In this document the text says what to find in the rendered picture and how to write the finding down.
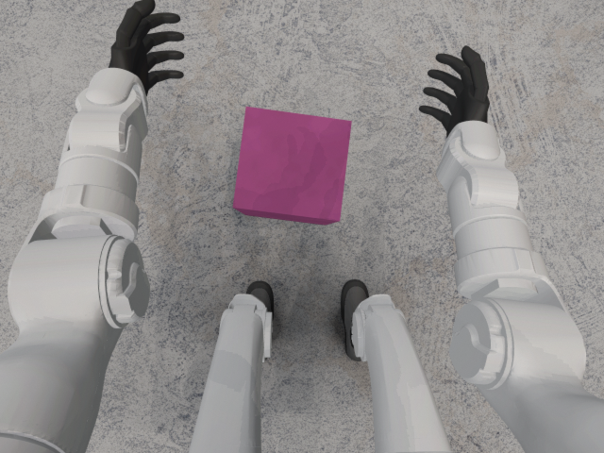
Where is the robot right forearm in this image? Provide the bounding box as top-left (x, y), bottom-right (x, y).
top-left (436, 121), bottom-right (586, 371)

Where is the robot right upper arm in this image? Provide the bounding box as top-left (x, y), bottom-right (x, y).
top-left (449, 297), bottom-right (604, 453)

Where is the robot left upper arm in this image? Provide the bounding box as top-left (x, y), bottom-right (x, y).
top-left (0, 234), bottom-right (150, 453)

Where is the robot right shin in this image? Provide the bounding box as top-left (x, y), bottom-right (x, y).
top-left (351, 294), bottom-right (407, 345)

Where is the robot left forearm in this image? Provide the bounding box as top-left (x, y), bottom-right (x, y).
top-left (8, 68), bottom-right (148, 326)

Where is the right robot hand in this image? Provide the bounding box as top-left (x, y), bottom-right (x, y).
top-left (419, 45), bottom-right (490, 138)

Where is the carton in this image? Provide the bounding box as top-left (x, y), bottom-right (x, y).
top-left (233, 107), bottom-right (352, 226)

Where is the right robot thigh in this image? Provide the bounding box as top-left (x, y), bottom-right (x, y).
top-left (353, 304), bottom-right (453, 453)

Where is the left robot hand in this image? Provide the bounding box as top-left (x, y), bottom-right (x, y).
top-left (109, 0), bottom-right (184, 96)

